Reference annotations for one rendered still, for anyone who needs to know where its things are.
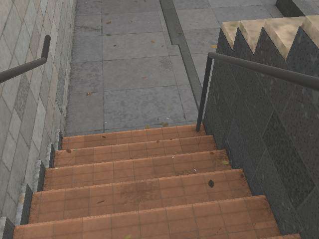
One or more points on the stairs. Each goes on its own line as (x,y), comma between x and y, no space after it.
(155,183)

